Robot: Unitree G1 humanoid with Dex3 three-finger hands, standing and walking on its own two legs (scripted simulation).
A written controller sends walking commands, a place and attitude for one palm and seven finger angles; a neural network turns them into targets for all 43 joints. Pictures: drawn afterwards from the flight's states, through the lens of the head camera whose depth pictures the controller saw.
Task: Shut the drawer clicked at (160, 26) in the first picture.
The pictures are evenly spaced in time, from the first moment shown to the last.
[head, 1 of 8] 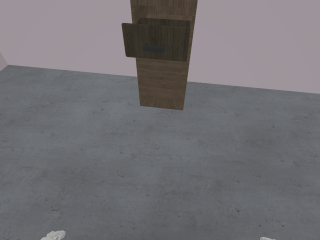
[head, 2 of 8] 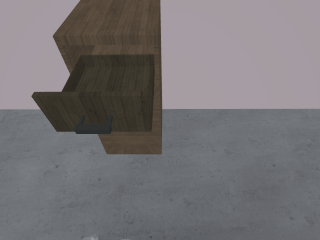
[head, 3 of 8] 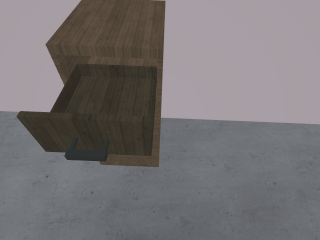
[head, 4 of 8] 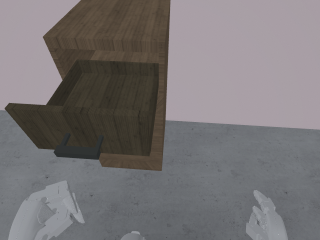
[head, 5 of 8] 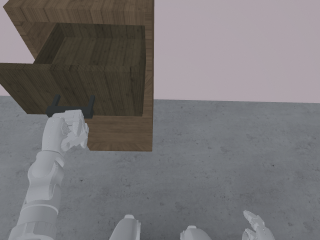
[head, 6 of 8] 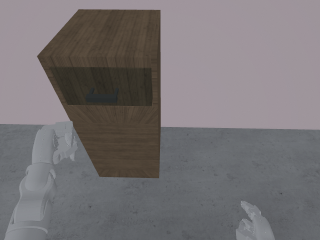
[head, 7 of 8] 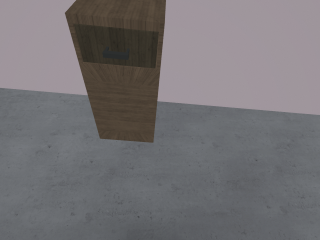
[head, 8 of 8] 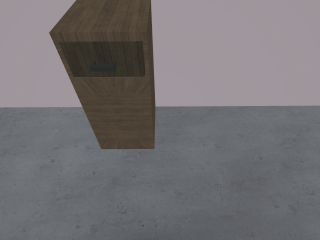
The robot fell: no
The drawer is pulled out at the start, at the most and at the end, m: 0.29 0.29 0.00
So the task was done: yes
